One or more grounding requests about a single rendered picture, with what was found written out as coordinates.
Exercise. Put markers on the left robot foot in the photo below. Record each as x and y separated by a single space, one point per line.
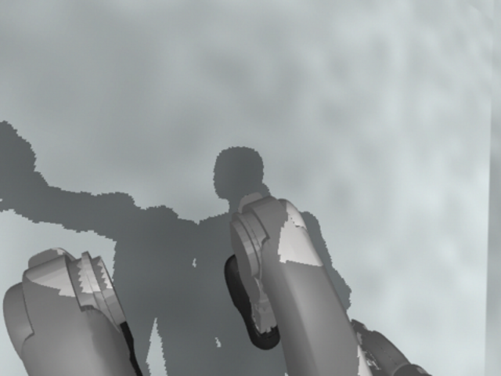
130 341

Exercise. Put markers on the right robot foot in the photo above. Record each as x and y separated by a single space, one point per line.
241 301

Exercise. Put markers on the right robot hand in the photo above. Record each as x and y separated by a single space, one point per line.
384 357

